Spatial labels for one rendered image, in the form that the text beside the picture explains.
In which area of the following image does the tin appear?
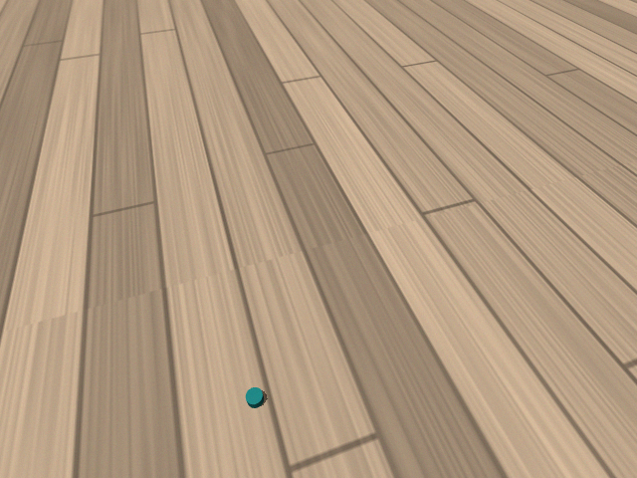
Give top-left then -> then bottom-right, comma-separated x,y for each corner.
246,387 -> 264,408

